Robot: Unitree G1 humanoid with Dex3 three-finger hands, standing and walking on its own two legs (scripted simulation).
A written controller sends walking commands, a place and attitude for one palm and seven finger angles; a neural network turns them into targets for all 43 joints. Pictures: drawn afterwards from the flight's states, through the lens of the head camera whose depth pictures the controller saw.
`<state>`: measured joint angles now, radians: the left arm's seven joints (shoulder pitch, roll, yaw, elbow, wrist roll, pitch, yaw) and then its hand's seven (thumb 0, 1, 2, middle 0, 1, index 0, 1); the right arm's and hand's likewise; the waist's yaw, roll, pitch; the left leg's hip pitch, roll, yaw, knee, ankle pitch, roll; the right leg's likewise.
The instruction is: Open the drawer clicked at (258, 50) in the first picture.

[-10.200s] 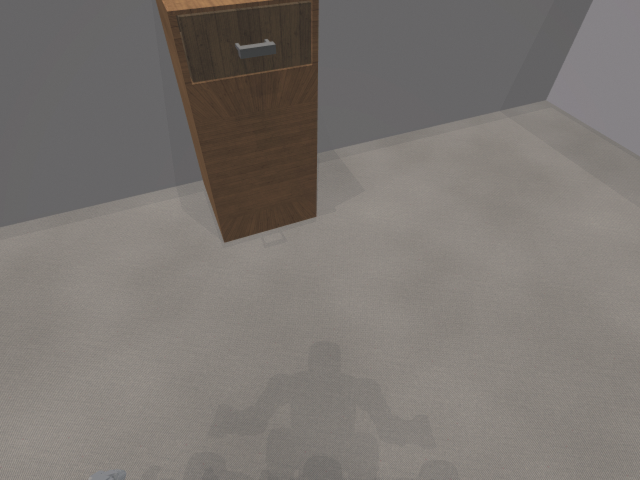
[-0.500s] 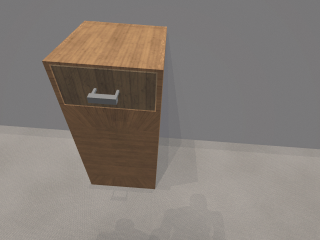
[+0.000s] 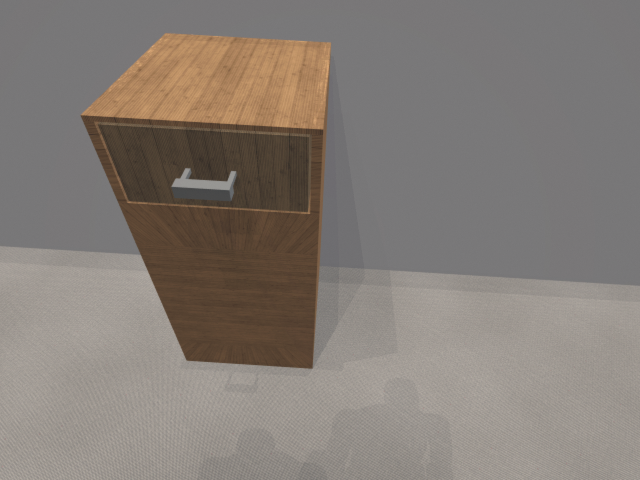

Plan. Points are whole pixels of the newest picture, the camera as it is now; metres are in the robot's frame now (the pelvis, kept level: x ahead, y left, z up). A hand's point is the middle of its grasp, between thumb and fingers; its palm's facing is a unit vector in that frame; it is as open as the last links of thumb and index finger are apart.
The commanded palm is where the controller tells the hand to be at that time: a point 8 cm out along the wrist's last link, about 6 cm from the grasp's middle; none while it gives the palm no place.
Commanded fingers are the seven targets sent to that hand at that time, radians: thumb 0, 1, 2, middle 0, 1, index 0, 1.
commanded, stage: look again from close up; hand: left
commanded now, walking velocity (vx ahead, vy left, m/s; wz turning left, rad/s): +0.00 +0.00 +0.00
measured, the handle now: (206, 182) +0.61 +0.26 +0.03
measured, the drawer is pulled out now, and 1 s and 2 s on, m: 0.00 0.00 0.00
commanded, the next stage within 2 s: shuffle to correct the standing spot in 0.44 s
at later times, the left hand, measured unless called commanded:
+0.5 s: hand out of the picture -0.01 +0.15 -0.18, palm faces +0.06 -0.99 -0.15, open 7.3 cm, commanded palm none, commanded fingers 0.00 0.90 0.90 -0.20 -0.30 -0.20 -0.30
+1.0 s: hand out of the picture +0.06 +0.21 -0.18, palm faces +0.04 -0.99 -0.15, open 7.4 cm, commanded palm none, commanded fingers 0.00 0.90 0.90 -0.20 -0.30 -0.20 -0.30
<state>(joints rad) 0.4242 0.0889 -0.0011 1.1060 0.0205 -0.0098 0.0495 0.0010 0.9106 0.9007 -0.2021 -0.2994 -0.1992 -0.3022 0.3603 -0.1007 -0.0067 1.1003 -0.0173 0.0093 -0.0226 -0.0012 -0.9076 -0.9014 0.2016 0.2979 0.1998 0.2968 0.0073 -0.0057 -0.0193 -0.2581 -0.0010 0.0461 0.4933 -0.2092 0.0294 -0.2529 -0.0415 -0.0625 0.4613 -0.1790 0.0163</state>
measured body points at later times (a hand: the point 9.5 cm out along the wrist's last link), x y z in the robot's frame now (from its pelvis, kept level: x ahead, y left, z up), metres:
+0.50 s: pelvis +0.01 +0.00 +0.00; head +0.01 +0.01 +0.45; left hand -0.02 +0.20 -0.16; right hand -0.01 -0.21 -0.16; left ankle +0.04 +0.10 -0.74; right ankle +0.04 -0.13 -0.74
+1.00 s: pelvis +0.07 +0.05 +0.00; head +0.07 +0.06 +0.45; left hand +0.06 +0.26 -0.16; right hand +0.01 -0.17 -0.15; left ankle +0.04 +0.10 -0.74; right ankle +0.06 -0.09 -0.69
